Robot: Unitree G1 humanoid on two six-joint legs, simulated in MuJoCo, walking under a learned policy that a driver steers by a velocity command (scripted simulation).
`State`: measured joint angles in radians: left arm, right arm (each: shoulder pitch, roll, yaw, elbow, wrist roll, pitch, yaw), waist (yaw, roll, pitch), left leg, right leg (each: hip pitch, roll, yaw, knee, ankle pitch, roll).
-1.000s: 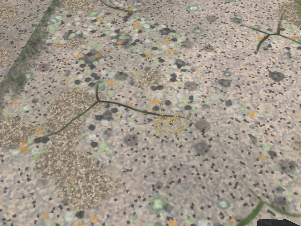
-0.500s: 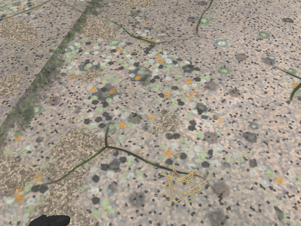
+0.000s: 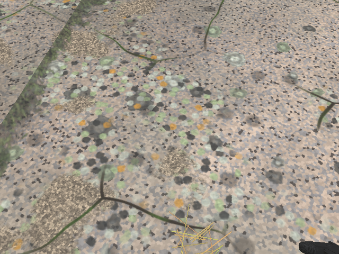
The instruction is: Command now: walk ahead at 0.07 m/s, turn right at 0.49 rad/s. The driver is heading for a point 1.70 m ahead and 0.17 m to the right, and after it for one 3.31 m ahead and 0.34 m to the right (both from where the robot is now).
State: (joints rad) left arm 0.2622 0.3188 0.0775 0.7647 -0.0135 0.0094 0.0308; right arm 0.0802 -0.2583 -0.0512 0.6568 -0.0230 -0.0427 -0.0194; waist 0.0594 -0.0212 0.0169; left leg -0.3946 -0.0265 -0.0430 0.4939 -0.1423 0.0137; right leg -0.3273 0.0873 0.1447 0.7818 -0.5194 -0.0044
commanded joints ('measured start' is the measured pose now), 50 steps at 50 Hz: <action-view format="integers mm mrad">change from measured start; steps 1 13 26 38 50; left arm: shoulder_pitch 78 -59 -128 -93 -96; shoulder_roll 154 74 65 72 96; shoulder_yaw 40 20 -8 -10 38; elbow -59 -163 -173 -66 -98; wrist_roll -5 -2 28 29 34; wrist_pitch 6 50 -13 -20 -2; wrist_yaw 5 -30 -13 -17 21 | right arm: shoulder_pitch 88 16 81 86 67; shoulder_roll -124 -195 -139 -175 -145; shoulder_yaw -40 -65 -62 -36 -48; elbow -50 -10 67 87 24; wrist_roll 1 16 22 14 32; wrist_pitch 6 40 67 49 69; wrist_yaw -3 -14 -24 -3 3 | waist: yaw -47 -70 -83 -54 -43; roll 155 194 -111 -14 -148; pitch -168 -129 -99 -56 -65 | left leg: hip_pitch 390 231 -146 222 -139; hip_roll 384 334 76 126 69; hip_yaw -350 -18 3 -33 12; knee -119 -181 632 -60 487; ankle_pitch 441 247 -197 220 -415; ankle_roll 237 218 -92 -36 -28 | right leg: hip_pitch -311 -66 154 124 187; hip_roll -66 -133 -293 -222 -498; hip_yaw -19 -167 57 26 151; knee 412 27 -456 -382 -465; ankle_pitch -93 152 679 416 511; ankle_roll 69 66 -203 -113 -283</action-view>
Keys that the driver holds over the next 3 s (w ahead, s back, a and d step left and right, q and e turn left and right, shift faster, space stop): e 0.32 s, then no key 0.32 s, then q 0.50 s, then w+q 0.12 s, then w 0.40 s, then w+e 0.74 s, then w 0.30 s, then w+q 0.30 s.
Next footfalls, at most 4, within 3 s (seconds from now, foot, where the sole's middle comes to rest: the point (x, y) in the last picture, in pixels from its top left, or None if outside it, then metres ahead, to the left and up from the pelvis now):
0.36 right None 0.03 -0.15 -0.77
0.74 left None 0.08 0.09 -0.77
1.20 left None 0.05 0.11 -0.77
1.76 right None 0.39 -0.09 -0.77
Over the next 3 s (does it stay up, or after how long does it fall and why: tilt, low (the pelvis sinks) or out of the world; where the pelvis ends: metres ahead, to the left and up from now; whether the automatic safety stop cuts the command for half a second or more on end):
stays up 0.87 -0.11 0.01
